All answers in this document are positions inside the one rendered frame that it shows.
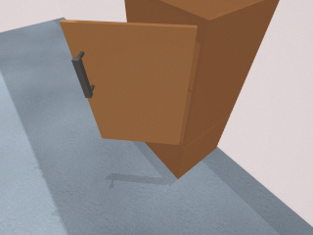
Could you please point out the handle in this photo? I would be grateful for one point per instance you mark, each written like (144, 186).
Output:
(82, 76)

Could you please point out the cupboard door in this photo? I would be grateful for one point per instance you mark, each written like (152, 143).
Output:
(141, 74)

